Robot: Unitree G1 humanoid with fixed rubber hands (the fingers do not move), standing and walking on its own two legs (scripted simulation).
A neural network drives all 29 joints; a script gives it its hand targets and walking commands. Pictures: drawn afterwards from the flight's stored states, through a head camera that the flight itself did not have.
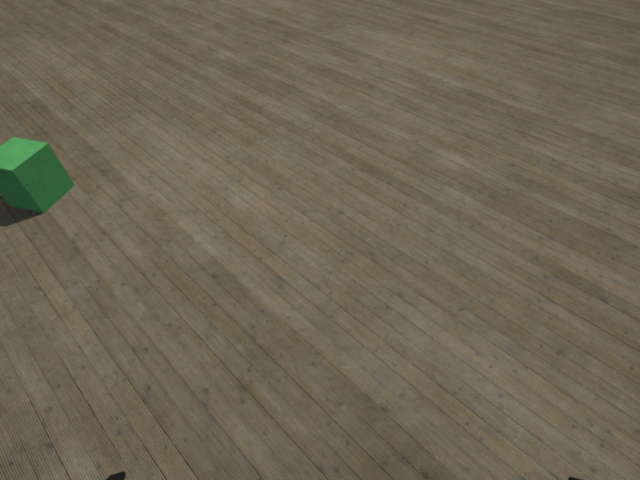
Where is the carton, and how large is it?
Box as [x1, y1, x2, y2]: [0, 137, 74, 212]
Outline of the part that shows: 13,137 0,146 0,193 10,205 44,212 74,185 48,143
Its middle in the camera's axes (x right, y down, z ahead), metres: -1.37 -0.29 +1.82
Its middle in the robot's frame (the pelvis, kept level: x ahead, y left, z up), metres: +1.55 +1.36 -0.65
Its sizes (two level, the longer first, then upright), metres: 0.210 0.200 0.250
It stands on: the floor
